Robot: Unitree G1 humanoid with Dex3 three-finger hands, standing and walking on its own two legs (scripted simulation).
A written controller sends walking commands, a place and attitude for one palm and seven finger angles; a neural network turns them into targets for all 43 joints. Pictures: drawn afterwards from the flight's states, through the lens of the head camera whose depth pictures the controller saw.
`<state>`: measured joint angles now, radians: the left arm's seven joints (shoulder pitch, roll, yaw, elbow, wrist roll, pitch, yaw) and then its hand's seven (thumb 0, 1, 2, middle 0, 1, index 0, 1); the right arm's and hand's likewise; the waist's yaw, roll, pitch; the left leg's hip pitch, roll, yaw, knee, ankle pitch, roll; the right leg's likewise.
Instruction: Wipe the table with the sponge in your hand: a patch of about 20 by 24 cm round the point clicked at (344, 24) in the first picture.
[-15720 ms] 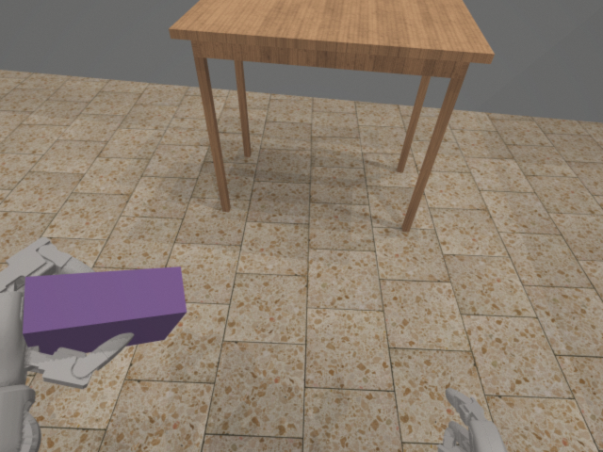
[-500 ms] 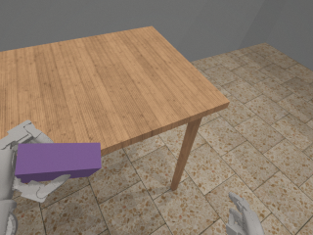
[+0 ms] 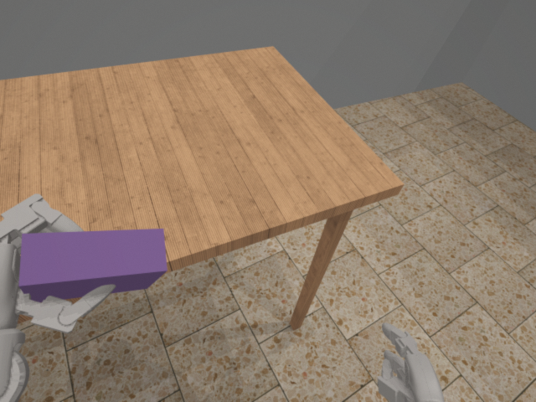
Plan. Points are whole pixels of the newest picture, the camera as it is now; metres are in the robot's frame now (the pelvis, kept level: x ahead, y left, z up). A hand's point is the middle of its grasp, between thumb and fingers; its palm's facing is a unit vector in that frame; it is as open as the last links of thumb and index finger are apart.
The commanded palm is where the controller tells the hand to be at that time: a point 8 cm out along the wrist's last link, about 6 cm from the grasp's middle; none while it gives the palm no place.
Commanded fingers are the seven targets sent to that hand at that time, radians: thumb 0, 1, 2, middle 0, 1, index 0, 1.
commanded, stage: come to a stop and stand still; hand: left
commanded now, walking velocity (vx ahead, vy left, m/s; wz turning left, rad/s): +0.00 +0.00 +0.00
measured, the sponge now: (117, 264) +0.24 +0.21 +0.13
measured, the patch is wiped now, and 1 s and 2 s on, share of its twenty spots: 0.00 0.00 0.00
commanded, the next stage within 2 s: look again from close up in 0.08 s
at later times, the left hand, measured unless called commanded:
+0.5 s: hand (60, 266) +0.21 +0.25 +0.15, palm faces +0.40 -0.85 -0.36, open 9.2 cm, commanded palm +0.16 +0.28 +0.17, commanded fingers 0.00 0.10 1.30 -1.20 -1.60 -1.20 -1.60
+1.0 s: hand (48, 268) +0.20 +0.25 +0.17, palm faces +0.46 -0.67 -0.59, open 9.1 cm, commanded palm +0.16 +0.27 +0.21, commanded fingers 0.00 0.10 1.30 -1.20 -1.60 -1.20 -1.60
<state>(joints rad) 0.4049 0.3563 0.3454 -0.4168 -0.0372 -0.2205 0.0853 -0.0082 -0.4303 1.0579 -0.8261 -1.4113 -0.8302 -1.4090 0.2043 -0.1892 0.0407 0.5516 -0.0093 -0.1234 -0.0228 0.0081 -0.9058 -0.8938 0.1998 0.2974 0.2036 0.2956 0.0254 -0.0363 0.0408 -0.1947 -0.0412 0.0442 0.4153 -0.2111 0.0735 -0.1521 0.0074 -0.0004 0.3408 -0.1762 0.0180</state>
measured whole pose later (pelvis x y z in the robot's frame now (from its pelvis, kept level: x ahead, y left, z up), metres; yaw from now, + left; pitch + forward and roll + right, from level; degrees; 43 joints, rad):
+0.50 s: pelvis +0.00 +0.00 +0.00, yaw +1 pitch -1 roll -1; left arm 0.41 0.35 0.34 -0.41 -0.04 -0.22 0.09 -0.01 -0.43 1.06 -0.83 -1.41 -0.83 -1.41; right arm 0.21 -0.20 0.03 0.57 -0.01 -0.10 -0.03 0.01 -0.91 -0.89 0.20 0.30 0.20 0.30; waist 0.03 -0.01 0.04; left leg -0.20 -0.05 0.04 0.40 -0.20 0.07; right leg -0.16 0.00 -0.01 0.35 -0.18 0.02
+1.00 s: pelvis -0.01 -0.05 -0.01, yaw +3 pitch -3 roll +0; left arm 0.25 0.50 0.38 -0.32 0.06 0.04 0.03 -0.01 -0.43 1.06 -0.83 -1.41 -0.83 -1.41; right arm 0.18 -0.26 0.04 0.64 -0.02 -0.07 -0.04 0.01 -0.91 -0.89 0.20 0.30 0.20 0.30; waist 0.09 0.04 0.00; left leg -0.22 -0.02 -0.01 0.52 -0.25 0.01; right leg -0.20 0.05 -0.02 0.52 -0.28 -0.05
